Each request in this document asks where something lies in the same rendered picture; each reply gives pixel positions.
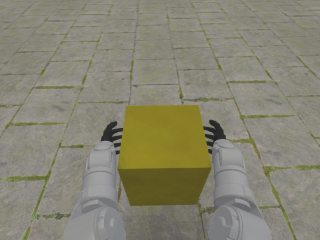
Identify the right robot upper arm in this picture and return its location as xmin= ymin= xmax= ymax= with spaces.
xmin=208 ymin=205 xmax=272 ymax=240

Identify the robot right forearm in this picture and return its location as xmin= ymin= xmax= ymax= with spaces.
xmin=211 ymin=139 xmax=266 ymax=222

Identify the robot right hand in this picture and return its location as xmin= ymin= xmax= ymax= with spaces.
xmin=203 ymin=119 xmax=226 ymax=154

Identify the carton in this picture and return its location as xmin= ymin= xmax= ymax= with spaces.
xmin=117 ymin=105 xmax=212 ymax=206

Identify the robot left forearm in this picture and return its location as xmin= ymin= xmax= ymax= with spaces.
xmin=62 ymin=141 xmax=118 ymax=239

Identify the robot left hand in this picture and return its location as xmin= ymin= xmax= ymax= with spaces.
xmin=101 ymin=121 xmax=123 ymax=155

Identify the left robot upper arm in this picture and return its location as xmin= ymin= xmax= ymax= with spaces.
xmin=63 ymin=206 xmax=126 ymax=240

